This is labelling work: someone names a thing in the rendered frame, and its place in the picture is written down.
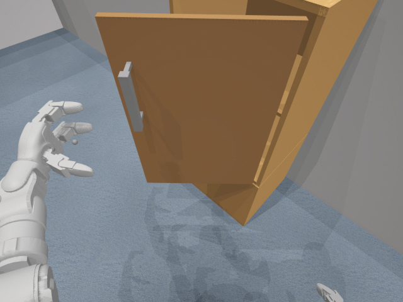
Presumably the left robot upper arm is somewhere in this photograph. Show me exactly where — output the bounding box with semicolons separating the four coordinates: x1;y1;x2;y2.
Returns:
0;264;59;302

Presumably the robot left hand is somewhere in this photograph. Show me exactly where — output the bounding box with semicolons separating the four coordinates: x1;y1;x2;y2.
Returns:
17;100;94;178

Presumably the left robot forearm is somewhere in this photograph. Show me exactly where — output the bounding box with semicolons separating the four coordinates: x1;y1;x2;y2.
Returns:
0;160;50;274

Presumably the robot right hand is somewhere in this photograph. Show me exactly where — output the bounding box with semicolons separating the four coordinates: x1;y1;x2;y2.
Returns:
316;283;343;302

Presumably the cupboard door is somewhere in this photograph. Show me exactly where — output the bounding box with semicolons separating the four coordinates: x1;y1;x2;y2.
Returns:
95;13;309;184

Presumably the handle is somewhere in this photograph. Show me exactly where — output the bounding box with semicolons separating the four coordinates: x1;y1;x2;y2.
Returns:
118;62;144;131

